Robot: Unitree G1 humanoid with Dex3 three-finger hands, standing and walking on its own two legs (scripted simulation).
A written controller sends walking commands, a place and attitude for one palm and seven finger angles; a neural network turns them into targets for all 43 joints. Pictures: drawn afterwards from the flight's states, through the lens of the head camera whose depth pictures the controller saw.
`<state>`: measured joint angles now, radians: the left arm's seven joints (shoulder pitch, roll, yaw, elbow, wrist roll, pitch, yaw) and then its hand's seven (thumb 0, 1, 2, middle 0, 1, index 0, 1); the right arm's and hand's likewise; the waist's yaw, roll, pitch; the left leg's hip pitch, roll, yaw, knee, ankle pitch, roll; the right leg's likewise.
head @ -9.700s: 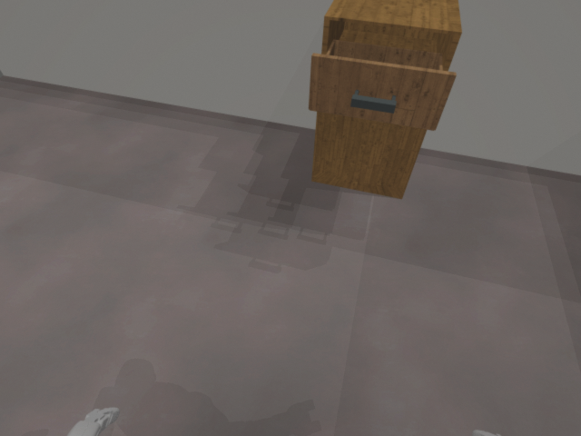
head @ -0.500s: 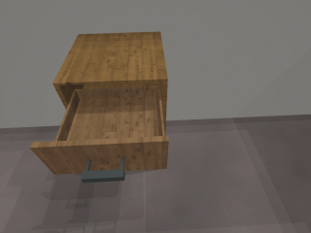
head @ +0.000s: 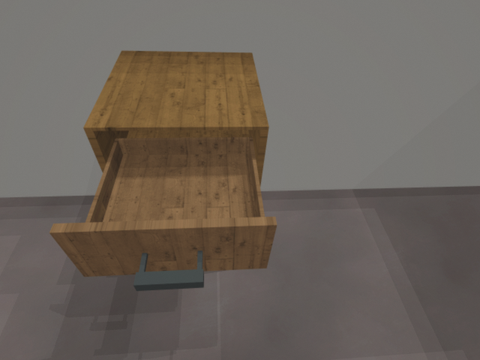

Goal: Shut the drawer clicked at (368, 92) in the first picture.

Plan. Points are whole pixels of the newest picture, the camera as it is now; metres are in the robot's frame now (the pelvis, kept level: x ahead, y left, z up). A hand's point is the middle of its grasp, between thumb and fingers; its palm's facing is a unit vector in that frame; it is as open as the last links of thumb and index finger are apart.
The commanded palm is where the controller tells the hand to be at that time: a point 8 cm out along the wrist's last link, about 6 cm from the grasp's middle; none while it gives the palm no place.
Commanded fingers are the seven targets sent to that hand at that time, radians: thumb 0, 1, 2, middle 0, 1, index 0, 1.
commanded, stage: look again from close up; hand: left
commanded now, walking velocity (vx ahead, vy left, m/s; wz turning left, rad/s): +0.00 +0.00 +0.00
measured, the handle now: (171, 268) +0.30 +0.16 -0.07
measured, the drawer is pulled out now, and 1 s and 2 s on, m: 0.30 0.30 0.30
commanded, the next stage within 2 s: raise the hand and make a fist in 0.24 s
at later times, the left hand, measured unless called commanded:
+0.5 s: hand (106, 357) +0.14 +0.22 -0.04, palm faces +0.24 -0.95 -0.18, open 7.2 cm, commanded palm +0.07 +0.25 -0.05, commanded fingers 0.00 0.90 0.90 -0.38 -0.50 -0.38 -0.50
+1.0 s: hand (149, 355) +0.14 +0.14 -0.01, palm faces +0.08 -1.00 -0.01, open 4.7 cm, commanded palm +0.09 +0.21 -0.02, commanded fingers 0.00 0.90 0.90 -0.88 -1.04 -0.88 -1.04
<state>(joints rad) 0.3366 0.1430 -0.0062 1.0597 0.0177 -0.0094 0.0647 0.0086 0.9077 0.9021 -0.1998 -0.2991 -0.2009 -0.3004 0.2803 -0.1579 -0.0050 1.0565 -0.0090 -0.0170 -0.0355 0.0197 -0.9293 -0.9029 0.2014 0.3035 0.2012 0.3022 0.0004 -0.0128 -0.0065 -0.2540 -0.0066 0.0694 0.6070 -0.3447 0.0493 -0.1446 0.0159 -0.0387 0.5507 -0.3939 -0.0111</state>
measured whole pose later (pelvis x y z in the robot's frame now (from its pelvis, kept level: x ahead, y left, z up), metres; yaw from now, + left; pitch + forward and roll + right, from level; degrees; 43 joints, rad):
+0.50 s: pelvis -0.03 +0.03 +0.00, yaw +3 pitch +2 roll +1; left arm 0.46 0.19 0.00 0.14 -0.11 -0.03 0.14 0.02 0.91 0.90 -0.23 -0.34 -0.23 -0.34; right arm 0.35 -0.20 0.01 0.85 0.02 -0.23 -0.03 0.01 -0.92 -0.90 0.21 0.30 0.21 0.30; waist -0.03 -0.02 -0.02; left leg -0.30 -0.11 0.07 0.49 -0.22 0.08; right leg -0.34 -0.04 -0.03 0.70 -0.39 -0.01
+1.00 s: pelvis -0.05 -0.03 -0.09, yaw +5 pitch +14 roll -2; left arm 0.49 0.18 0.01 -0.14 -0.25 -0.56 -0.19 0.02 0.91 0.90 -0.68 -0.83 -0.69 -0.83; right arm 0.14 -0.22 0.04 0.50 0.03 -0.22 -0.02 0.01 -0.90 -0.90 0.20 0.30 0.21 0.30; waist 0.03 0.04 -0.15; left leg -0.96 -0.02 -0.04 1.22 -0.51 0.02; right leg -0.89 0.05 -0.18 1.17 -0.54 -0.11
